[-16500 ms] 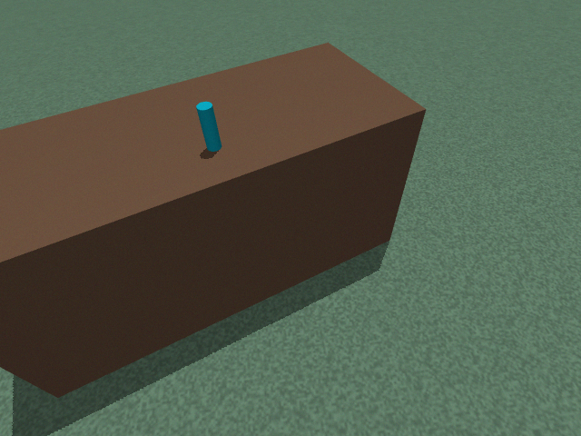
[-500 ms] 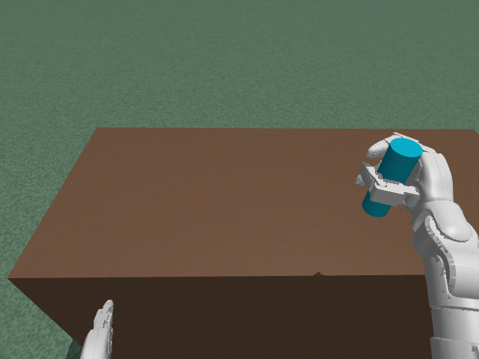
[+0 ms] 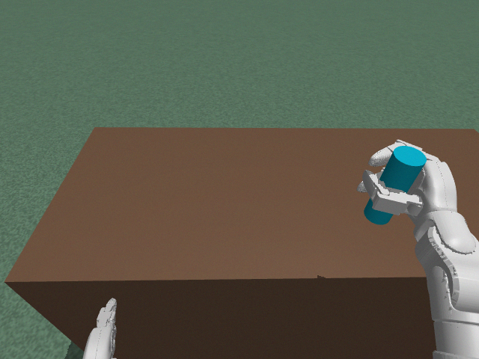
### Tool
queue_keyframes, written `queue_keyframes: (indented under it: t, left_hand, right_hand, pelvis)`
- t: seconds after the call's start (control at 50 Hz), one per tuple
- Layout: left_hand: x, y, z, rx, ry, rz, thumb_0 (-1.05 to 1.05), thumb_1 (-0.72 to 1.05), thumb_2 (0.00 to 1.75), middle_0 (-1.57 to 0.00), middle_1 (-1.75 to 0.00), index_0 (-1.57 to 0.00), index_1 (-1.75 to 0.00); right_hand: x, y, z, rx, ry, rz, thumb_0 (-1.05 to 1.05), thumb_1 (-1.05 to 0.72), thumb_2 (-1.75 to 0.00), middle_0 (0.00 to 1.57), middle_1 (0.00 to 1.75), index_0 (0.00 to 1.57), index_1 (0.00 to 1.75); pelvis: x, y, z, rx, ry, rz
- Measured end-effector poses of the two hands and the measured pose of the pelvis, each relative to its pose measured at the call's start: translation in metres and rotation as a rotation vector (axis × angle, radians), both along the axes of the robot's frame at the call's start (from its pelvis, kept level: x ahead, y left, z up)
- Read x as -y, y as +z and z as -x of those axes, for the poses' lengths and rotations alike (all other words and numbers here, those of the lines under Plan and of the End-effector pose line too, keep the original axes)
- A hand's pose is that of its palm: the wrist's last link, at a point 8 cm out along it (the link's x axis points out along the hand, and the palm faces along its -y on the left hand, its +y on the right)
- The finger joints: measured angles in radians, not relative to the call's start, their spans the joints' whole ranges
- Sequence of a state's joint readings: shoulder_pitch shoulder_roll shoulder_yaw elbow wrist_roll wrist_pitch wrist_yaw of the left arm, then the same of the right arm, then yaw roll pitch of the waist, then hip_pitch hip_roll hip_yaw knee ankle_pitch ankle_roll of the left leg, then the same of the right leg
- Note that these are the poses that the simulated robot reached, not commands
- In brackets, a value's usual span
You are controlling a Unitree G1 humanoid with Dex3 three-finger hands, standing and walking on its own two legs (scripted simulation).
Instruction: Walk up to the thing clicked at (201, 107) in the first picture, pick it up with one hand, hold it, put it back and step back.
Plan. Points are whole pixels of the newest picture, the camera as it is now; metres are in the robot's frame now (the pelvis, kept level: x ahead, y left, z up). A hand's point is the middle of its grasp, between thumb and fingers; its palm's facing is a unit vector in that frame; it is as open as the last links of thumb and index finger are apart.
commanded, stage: hold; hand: right
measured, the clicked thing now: (391, 188) +0.33 -0.19 +0.17
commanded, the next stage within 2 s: crouch in 1.56 s
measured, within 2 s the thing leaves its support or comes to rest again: neither
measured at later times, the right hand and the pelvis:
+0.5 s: hand (384, 184) +0.33 -0.17 +0.18, palm faces +0.10 +0.99 -0.01, open 5.1 cm; pelvis -0.01 +0.00 +0.00, yaw +0 degrees
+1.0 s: hand (381, 185) +0.32 -0.16 +0.18, palm faces +0.10 +0.99 -0.01, open 5.1 cm; pelvis -0.01 +0.00 +0.00, yaw +0 degrees
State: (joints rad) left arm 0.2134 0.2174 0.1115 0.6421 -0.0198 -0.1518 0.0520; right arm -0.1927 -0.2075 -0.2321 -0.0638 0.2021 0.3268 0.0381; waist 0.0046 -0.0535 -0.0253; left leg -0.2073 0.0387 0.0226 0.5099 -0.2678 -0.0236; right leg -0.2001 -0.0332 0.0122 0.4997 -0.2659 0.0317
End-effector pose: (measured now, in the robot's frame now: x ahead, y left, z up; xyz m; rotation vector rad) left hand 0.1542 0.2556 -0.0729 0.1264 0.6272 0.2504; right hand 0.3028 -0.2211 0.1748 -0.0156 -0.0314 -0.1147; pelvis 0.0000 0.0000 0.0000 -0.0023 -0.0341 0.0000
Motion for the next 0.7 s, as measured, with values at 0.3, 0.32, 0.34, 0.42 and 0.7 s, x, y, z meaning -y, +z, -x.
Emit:
queue_keyframes:
  t: [0.3, 0.32, 0.34, 0.42, 0.7]
  left_hand:
    - [0.002, 0.000, 0.002, -0.003, -0.002, -0.003, -0.02, -0.54, 0.05, -0.06, -0.06, -0.06, -0.06]
    - [0.002, 0.000, 0.003, -0.004, -0.002, -0.001, -0.01, -0.54, 0.05, -0.06, -0.06, -0.06, -0.06]
    - [0.003, 0.000, 0.004, -0.003, -0.001, 0.000, -0.01, -0.54, 0.05, -0.06, -0.06, -0.06, -0.06]
    - [0.003, 0.000, 0.006, 0.000, 0.001, 0.000, -0.01, -0.54, 0.05, -0.06, -0.06, -0.06, -0.06]
    - [0.002, 0.001, 0.013, 0.004, 0.001, -0.005, -0.02, -0.54, 0.05, -0.06, -0.06, -0.06, -0.06]
  right_hand:
    - [-0.001, 0.003, 0.001, 0.001, 0.017, -0.002, 0.00, -0.20, -1.12, 1.03, 1.13, 1.03, 1.14]
    - [-0.001, 0.003, 0.001, -0.001, 0.018, -0.003, 0.00, -0.20, -1.12, 1.03, 1.13, 1.03, 1.14]
    - [-0.001, 0.003, 0.001, -0.001, 0.018, -0.004, 0.00, -0.20, -1.12, 1.03, 1.13, 1.03, 1.14]
    - [-0.001, 0.003, 0.002, 0.001, 0.017, -0.003, 0.00, -0.20, -1.12, 1.03, 1.13, 1.03, 1.14]
    - [-0.002, 0.004, 0.006, 0.006, 0.015, -0.007, 0.00, -0.20, -1.12, 1.03, 1.13, 1.03, 1.14]
  pelvis:
    - [0.003, 0.000, 0.004, 0.007, -0.001, -0.001]
    - [0.003, 0.000, 0.004, 0.007, -0.001, -0.001]
    - [0.003, 0.000, 0.004, 0.007, -0.001, -0.001]
    - [0.004, 0.000, 0.006, 0.009, 0.001, -0.001]
    - [0.004, 0.000, 0.009, 0.013, 0.004, -0.002]
